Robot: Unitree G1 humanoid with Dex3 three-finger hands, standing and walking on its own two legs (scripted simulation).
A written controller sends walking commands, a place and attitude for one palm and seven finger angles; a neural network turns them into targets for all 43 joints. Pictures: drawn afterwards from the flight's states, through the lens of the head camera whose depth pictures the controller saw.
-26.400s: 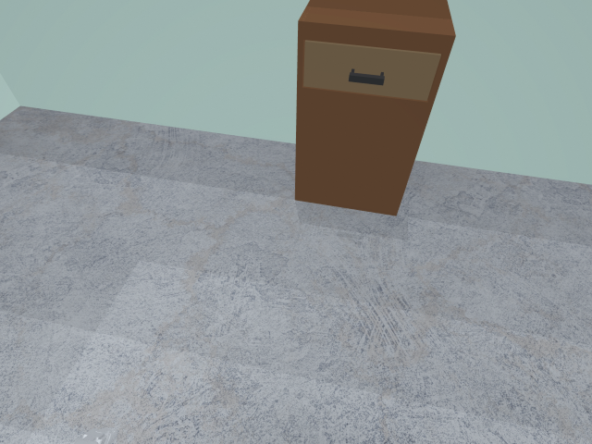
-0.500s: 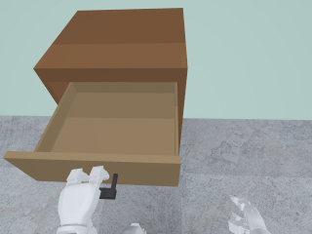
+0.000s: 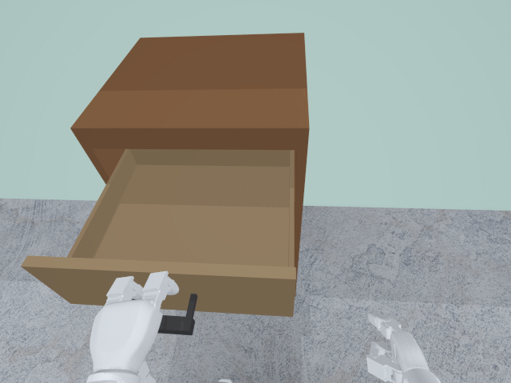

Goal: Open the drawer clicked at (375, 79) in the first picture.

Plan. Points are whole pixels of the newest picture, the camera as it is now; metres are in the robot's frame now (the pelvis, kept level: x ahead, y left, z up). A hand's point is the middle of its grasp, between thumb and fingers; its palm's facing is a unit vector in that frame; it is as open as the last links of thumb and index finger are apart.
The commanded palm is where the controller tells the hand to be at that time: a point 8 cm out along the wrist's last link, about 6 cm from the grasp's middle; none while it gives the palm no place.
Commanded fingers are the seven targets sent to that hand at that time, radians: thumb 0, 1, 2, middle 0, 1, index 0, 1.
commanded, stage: lift the hand off the handle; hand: left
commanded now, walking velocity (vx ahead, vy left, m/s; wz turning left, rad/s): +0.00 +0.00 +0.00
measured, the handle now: (161, 311) +0.24 +0.20 -0.04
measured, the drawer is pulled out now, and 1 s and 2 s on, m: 0.29 0.29 0.29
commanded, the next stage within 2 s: draw the hand back to the body in 1.34 s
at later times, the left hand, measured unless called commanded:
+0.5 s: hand (140, 324) +0.20 +0.19 +0.03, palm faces +0.03 -0.18 -0.98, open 13.8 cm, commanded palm +0.17 +0.19 +0.10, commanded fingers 0.00 -0.50 0.30 -0.30 -1.20 -0.30 -1.20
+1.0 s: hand (138, 314) +0.20 +0.18 +0.07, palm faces +0.07 -0.21 -0.98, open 13.9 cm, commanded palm +0.17 +0.18 +0.14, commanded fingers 0.00 -0.50 0.30 -0.30 -1.20 -0.30 -1.20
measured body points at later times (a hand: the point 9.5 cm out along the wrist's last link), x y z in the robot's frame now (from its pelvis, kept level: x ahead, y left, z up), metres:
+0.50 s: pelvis +0.00 +0.00 +0.01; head +0.02 -0.04 +0.46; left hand +0.19 +0.20 +0.09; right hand +0.21 -0.21 -0.09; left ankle +0.03 +0.12 -0.69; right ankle -0.03 -0.09 -0.69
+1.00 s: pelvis +0.00 +0.00 +0.02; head +0.01 -0.04 +0.47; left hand +0.19 +0.19 +0.13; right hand +0.23 -0.20 -0.07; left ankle +0.03 +0.12 -0.69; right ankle -0.03 -0.09 -0.69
